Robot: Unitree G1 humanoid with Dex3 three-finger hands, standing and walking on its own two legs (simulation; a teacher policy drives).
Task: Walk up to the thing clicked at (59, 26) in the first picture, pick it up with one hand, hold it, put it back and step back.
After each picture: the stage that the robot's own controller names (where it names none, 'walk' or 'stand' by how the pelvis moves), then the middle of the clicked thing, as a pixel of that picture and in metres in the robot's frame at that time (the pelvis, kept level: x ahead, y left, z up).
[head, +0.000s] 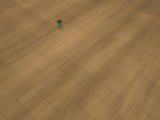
stand; (59, 24) +1.79 +0.28 -0.72
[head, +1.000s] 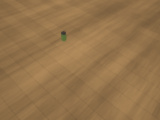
walk; (63, 36) +1.67 +0.16 -0.70
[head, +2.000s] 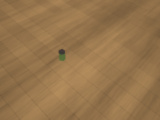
walk; (62, 55) +1.13 +0.17 -0.70
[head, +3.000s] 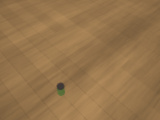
walk; (60, 89) +0.74 +0.16 -0.70
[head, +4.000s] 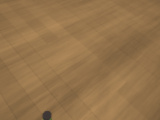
walk; (47, 117) +0.47 +0.19 -0.71
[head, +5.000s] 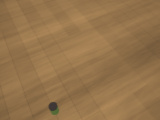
stand; (53, 108) +0.49 +0.26 -0.70
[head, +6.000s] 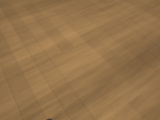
stand; out of the picture +0.46 +0.28 -0.72
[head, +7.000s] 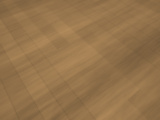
stand; out of the picture +0.42 +0.29 -0.70
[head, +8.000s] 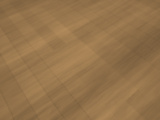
walk; out of the picture +0.37 +0.32 -0.71
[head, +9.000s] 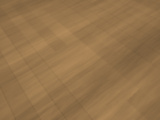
walk; out of the picture +0.39 +0.32 -0.70
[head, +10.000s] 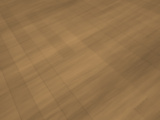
walk; out of the picture +0.40 +0.34 -0.70
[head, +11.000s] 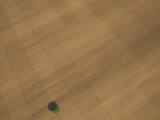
walk; (54, 107) +0.39 +0.28 -0.69
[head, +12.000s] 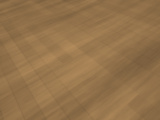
walk; out of the picture +0.54 +0.37 -0.72
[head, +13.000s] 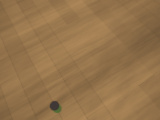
walk; (55, 107) +0.39 +0.27 -0.69
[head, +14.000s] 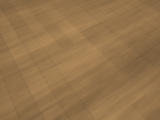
walk; out of the picture +0.38 +0.27 -0.69
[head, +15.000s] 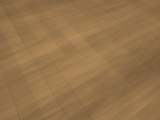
stand; out of the picture +0.36 +0.23 -0.71
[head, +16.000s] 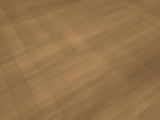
stand; out of the picture +0.35 +0.25 -0.72
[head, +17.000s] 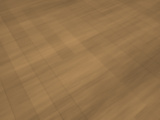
stand; out of the picture +0.34 +0.25 -0.72
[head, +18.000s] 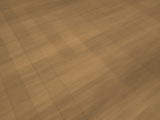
stand; out of the picture +0.34 +0.25 -0.72
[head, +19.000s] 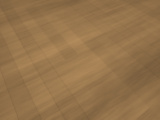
stand; out of the picture +0.34 +0.25 -0.72
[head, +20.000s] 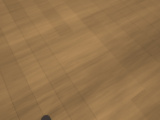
go down; out of the picture +0.37 +0.24 -0.68
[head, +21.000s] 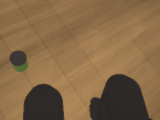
go down; (19, 61) +0.47 +0.22 -0.30
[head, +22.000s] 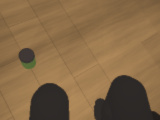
close in; (27, 59) +0.48 +0.20 -0.31
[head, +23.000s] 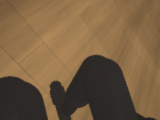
close in; out of the picture +0.46 +0.25 -0.24
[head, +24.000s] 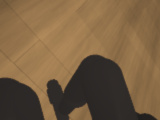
close; out of the picture +0.45 +0.26 -0.24
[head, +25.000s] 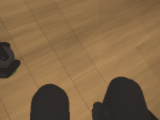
lift; (5, 62) +0.39 +0.26 -0.11
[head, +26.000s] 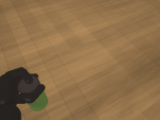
hold; (34, 94) +0.32 +0.18 +0.02
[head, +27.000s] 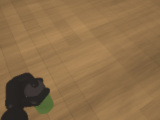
hold; (40, 97) +0.32 +0.17 -0.02
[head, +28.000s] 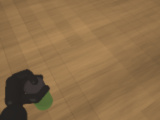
hold; (39, 94) +0.33 +0.17 -0.01
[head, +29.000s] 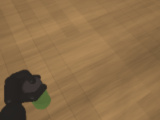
crouch; (37, 93) +0.34 +0.17 -0.05
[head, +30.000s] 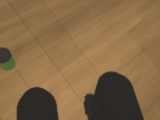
lower; (5, 59) +0.49 +0.23 -0.31
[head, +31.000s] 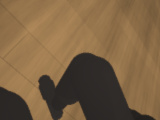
lower; out of the picture +0.55 +0.32 -0.28
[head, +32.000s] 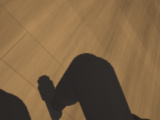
lower; out of the picture +0.54 +0.34 -0.28
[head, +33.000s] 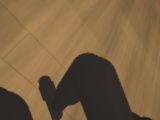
lower; out of the picture +0.54 +0.34 -0.28
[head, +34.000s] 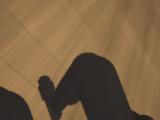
lower; out of the picture +0.54 +0.35 -0.28
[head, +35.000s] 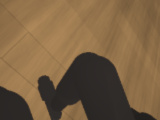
loosen; out of the picture +0.54 +0.35 -0.28
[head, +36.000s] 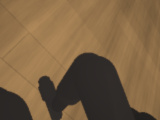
withdraw; out of the picture +0.54 +0.36 -0.28
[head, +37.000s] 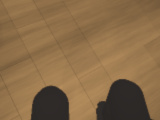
walk; out of the picture +0.54 +0.43 -0.36
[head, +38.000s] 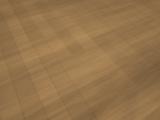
stand; out of the picture +0.45 +0.51 -0.68
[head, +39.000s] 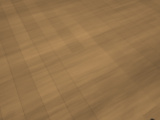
stand; out of the picture +0.45 +0.61 -0.69
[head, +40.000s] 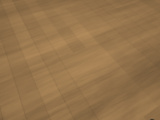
stand; out of the picture +0.43 +0.68 -0.69
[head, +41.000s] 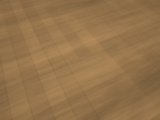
stand; out of the picture +0.44 +0.74 -0.75
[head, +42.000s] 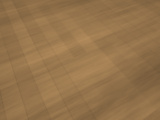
stand; out of the picture +0.39 +0.82 -0.75
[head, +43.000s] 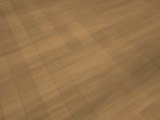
walk; out of the picture +0.38 +0.87 -0.75
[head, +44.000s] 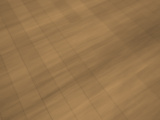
walk; out of the picture +0.57 +0.87 -0.73
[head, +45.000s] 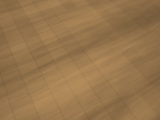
walk; out of the picture +0.93 +0.91 -0.73
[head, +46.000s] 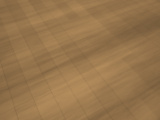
stand; out of the picture +0.95 +0.98 -0.73
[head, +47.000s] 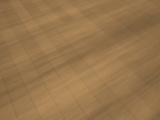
stand; out of the picture +0.96 +1.02 -0.75
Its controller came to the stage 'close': yes
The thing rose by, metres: 0.70
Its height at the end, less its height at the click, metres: -0.02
